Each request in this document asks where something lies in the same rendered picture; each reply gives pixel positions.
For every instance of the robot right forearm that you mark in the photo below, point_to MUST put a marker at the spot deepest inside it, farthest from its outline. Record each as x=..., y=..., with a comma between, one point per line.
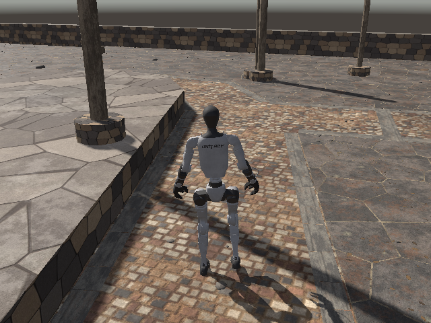
x=249, y=174

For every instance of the left robot shin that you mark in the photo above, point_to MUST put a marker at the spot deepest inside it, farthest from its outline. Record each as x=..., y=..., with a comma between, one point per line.
x=203, y=244

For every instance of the robot right hand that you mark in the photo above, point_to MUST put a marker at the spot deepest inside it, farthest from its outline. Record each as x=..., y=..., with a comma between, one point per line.
x=255, y=185

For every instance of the robot left upper arm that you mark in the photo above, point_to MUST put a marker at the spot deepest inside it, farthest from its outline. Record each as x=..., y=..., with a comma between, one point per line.
x=188, y=153

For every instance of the robot left forearm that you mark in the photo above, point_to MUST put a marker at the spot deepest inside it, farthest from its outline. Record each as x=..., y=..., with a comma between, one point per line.
x=181, y=177

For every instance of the humanoid robot torso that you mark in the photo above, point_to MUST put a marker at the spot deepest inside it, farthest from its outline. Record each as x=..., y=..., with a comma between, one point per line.
x=213, y=157

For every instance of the robot left hand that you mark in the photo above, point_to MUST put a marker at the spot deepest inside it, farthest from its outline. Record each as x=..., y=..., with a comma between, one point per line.
x=181, y=189

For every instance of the robot right upper arm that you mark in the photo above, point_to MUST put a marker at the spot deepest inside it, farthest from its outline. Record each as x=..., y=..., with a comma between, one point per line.
x=238, y=151

